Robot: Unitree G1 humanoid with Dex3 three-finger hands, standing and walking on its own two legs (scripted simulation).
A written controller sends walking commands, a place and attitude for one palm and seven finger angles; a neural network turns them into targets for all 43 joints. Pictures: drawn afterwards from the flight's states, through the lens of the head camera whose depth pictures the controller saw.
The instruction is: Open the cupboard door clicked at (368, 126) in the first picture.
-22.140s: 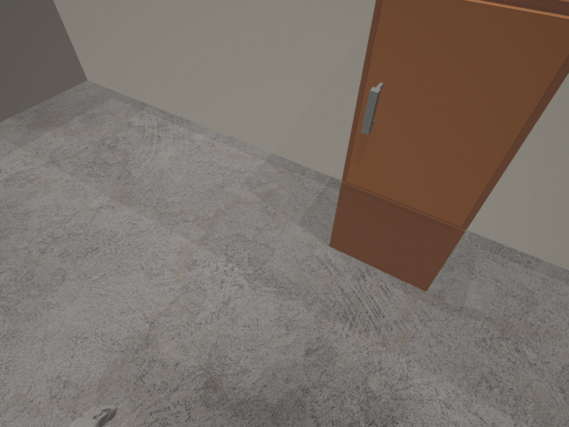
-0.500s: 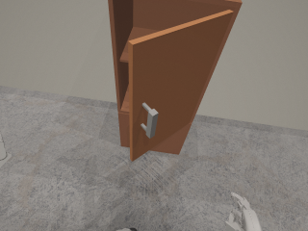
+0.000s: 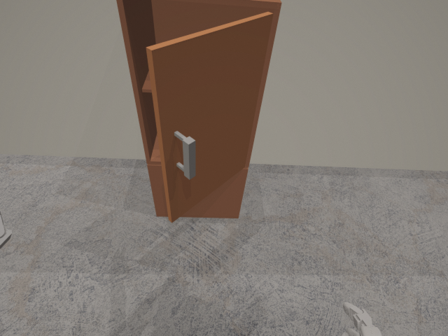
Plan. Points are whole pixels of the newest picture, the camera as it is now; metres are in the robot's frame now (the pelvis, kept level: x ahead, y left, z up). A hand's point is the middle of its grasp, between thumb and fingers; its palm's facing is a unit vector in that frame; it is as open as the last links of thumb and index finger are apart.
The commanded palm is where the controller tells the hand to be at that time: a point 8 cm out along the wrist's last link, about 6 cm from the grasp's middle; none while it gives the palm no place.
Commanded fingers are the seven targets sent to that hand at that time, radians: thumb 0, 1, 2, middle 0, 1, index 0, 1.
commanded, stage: stop stepping back and stand still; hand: left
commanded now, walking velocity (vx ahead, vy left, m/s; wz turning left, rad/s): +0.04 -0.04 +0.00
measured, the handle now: (184, 155) +0.56 +0.12 -0.02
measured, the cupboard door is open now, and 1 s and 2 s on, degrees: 46 46 46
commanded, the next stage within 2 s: let the arm hang, fingers relaxed in 0.64 s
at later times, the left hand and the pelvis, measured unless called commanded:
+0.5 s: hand (9, 276) +0.16 +0.26 +0.16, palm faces +0.39 -0.81 -0.44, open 7.4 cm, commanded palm +0.08 +0.30 +0.19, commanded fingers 0.00 0.90 0.90 -0.20 -0.30 -0.20 -0.30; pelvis -0.06 +0.00 +0.01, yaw +0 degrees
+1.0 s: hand out of the picture +0.03 +0.19 -0.14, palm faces -0.04 -0.97 -0.23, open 7.4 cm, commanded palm none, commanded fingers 0.00 0.90 0.90 -0.20 -0.30 -0.20 -0.30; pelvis -0.07 +0.00 +0.00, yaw +2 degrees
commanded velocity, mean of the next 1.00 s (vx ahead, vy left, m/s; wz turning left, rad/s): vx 0.00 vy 0.00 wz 0.00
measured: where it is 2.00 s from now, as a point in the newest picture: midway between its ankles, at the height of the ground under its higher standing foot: outside the picture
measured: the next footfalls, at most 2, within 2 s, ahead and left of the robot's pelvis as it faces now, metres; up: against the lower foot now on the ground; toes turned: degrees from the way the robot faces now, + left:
left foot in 0.26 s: +0.04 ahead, +0.09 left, +0.00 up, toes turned -1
